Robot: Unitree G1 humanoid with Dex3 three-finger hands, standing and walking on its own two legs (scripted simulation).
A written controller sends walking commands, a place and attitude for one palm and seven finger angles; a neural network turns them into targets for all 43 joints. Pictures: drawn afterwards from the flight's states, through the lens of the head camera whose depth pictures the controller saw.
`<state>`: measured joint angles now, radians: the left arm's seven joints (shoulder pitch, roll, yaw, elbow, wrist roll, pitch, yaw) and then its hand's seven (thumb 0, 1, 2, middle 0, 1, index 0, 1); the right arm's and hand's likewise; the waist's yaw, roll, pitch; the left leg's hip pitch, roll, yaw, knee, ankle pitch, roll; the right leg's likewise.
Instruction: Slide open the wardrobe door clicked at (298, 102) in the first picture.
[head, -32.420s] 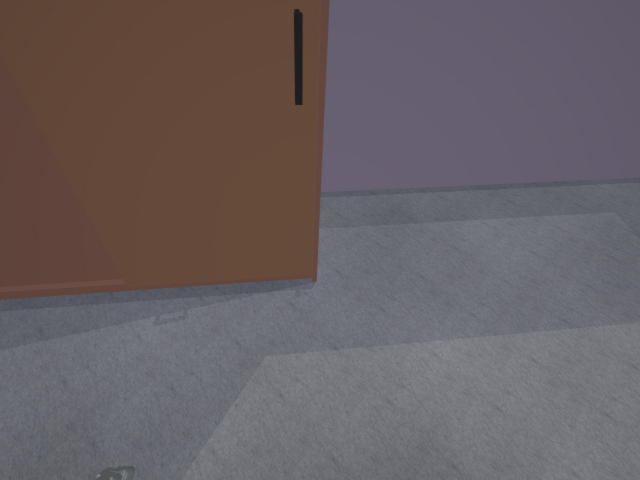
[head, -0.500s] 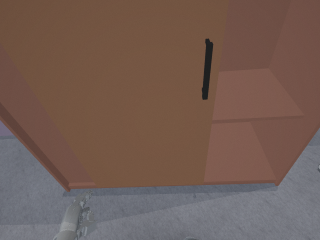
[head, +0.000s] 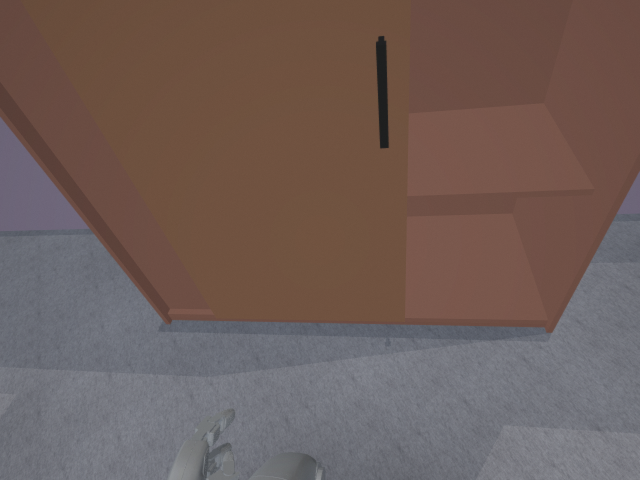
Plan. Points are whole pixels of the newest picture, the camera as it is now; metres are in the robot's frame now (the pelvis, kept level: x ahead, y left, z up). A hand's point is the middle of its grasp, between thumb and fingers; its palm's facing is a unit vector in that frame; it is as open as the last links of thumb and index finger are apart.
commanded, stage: stop stepping back and stand still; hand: right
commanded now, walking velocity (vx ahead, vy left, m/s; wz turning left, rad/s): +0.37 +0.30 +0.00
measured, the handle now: (382, 95) +0.75 -0.06 +0.13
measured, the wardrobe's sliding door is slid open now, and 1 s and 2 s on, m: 0.46 0.46 0.46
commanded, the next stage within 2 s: none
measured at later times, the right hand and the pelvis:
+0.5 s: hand out of the picture +0.21 -0.31 +0.16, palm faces +0.49 +0.82 -0.28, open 7.4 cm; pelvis +0.00 -0.05 -0.02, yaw +1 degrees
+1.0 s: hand out of the picture +0.29 -0.33 +0.15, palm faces +0.41 +0.82 -0.38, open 7.4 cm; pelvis +0.07 -0.07 +0.00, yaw +0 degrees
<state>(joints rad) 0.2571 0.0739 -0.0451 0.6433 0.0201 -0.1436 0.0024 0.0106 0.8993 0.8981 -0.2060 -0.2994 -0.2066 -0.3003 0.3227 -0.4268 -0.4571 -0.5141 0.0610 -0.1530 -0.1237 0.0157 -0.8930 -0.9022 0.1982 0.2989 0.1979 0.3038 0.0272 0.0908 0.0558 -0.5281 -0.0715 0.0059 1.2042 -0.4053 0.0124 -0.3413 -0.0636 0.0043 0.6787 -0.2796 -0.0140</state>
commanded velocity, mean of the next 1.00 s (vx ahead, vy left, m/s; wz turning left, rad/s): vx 0.03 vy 0.03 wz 0.00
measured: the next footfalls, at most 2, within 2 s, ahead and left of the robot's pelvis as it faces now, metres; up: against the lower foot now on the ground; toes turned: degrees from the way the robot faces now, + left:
left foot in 0.28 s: -0.08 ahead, +0.08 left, +0.00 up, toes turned +4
right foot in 0.46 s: +0.09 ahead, -0.18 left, +0.00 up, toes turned -3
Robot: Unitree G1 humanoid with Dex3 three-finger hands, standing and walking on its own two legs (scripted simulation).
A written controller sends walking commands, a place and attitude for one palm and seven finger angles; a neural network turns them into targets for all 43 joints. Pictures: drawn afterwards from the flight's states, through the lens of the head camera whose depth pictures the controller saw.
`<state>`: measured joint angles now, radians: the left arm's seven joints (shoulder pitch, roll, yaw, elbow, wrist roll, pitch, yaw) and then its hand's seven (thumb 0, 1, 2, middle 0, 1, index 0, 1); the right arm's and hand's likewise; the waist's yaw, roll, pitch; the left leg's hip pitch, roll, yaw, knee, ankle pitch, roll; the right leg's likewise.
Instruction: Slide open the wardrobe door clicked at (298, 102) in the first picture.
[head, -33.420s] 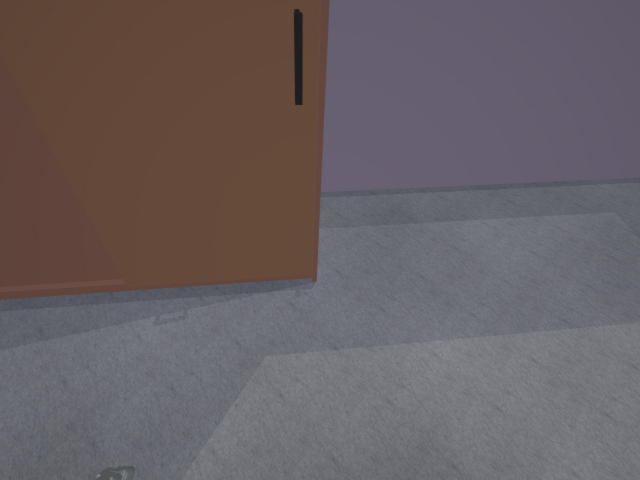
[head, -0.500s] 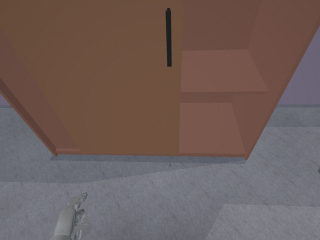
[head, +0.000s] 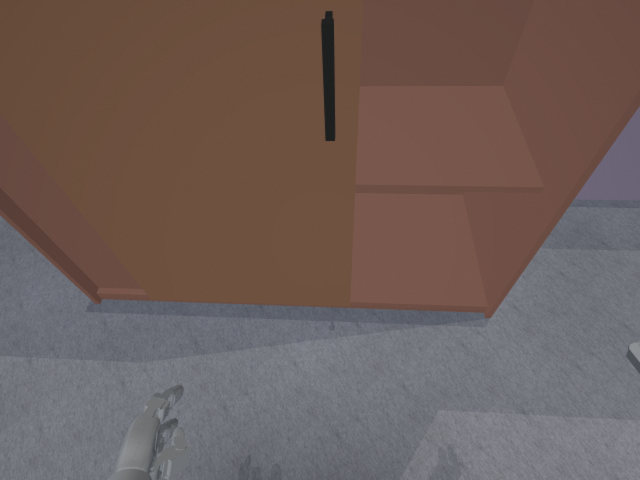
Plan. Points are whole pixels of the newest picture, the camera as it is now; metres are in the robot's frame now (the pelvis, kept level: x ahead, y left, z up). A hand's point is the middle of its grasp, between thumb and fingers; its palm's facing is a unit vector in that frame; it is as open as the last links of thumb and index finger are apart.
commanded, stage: stop stepping back and stand still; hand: right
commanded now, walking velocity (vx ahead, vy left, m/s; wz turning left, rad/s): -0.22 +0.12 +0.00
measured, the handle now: (329, 81) +0.68 +0.01 +0.12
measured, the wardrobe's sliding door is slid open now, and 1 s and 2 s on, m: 0.46 0.46 0.46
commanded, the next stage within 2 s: let the arm hang, fingers relaxed in 1.12 s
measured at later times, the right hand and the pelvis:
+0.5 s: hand (630, 363) +0.21 -0.24 +0.15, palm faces +0.37 +0.82 -0.44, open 7.4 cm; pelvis +0.00 +0.01 +0.01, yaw +0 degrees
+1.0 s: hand out of the picture +0.14 -0.28 +0.16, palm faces +0.43 +0.80 -0.42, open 7.4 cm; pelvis -0.06 -0.01 +0.01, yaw -1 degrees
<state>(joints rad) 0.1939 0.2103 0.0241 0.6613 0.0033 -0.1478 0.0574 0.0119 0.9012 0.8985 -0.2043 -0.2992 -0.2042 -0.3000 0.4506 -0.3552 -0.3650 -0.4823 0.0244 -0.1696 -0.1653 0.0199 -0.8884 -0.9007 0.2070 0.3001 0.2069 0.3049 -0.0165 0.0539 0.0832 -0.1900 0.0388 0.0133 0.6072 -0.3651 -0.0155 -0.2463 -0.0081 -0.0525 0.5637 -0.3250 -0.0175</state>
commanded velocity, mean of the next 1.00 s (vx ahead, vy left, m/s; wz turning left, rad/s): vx -0.03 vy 0.00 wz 0.00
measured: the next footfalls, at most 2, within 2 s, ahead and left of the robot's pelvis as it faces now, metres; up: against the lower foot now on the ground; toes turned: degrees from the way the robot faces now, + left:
none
